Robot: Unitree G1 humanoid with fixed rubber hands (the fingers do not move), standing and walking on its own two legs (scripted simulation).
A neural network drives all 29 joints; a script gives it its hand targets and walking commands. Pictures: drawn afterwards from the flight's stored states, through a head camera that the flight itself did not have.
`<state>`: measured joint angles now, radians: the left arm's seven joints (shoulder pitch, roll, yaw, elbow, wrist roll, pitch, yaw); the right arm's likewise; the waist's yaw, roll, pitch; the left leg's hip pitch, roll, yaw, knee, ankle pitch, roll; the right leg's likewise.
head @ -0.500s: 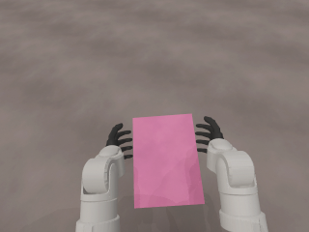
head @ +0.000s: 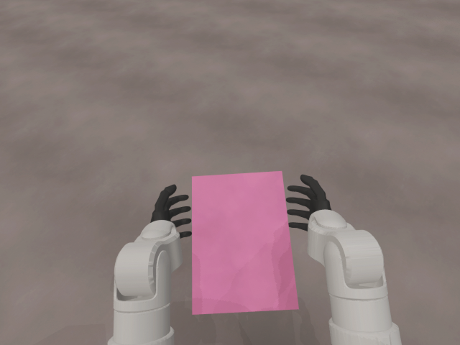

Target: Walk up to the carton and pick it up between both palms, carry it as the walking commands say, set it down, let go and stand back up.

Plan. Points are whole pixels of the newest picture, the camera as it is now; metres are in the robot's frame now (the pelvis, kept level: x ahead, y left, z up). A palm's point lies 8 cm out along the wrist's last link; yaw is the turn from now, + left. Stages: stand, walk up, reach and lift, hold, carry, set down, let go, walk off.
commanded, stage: carry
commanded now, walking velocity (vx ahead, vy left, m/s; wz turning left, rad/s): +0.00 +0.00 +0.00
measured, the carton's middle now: (240, 242) +0.30 +0.01 -0.02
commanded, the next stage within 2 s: none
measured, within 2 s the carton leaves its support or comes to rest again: neither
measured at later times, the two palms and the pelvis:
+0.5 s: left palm (163, 185) +0.36 +0.13 +0.10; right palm (305, 177) +0.36 -0.11 +0.10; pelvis +0.06 +0.02 +0.00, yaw -2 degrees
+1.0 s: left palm (153, 210) +0.31 +0.14 +0.10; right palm (306, 199) +0.31 -0.10 +0.11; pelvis +0.02 +0.03 +0.00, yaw -1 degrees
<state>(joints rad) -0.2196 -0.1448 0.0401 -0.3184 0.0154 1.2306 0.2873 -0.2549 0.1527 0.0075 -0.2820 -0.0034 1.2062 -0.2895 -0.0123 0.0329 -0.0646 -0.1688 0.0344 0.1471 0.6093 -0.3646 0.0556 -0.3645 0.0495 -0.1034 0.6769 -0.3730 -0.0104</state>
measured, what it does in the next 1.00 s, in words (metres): steps on the spot: right foot, then left foot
